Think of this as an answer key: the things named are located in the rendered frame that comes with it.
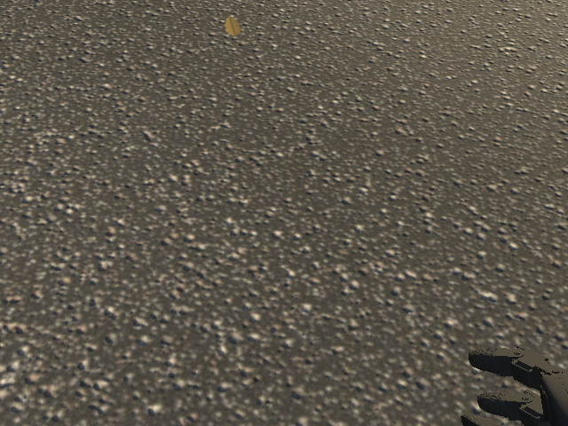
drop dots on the robot right hand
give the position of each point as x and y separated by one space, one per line
532 370

